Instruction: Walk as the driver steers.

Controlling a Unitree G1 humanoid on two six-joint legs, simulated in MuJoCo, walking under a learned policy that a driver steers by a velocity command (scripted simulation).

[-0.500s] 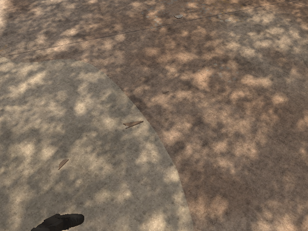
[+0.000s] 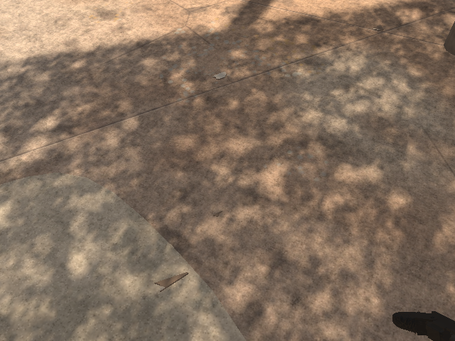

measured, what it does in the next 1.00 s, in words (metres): walks ahead: right foot, then left foot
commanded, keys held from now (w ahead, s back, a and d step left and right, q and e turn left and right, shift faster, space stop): w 0.18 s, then no key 0.24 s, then q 0.36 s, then w+q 0.22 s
